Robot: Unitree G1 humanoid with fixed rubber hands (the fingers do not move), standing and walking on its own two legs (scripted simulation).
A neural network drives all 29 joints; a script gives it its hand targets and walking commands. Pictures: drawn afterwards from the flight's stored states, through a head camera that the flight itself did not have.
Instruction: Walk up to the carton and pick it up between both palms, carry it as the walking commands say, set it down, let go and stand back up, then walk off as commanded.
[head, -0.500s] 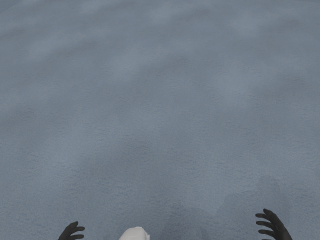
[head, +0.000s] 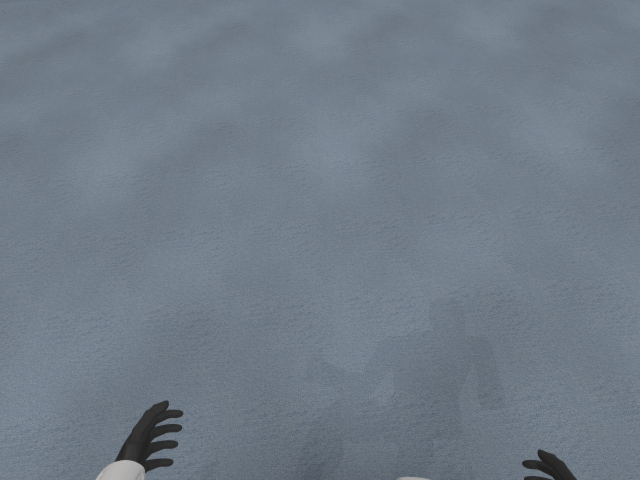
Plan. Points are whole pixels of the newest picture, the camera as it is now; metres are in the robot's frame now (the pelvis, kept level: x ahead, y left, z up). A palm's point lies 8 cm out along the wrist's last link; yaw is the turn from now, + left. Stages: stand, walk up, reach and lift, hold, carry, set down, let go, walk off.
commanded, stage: walk off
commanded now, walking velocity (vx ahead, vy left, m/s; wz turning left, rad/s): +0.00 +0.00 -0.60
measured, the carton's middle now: out of the picture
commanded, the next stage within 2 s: stand in 0.06 s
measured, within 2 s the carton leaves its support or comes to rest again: neither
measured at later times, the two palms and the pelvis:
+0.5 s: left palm out of the picture +0.11 +0.24 -0.12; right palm out of the picture +0.07 -0.25 -0.09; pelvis +0.00 +0.01 +0.01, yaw -7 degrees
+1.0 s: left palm out of the picture +0.06 +0.26 -0.12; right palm out of the picture +0.01 -0.23 -0.11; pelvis +0.01 +0.02 +0.02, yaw -7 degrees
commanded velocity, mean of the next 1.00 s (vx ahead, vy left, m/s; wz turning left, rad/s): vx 0.00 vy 0.00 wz -0.02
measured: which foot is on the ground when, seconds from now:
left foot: down 0.00-0.02, up 0.04-0.40, down 0.42-1.00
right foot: up 0.00-0.00, down 0.02-1.00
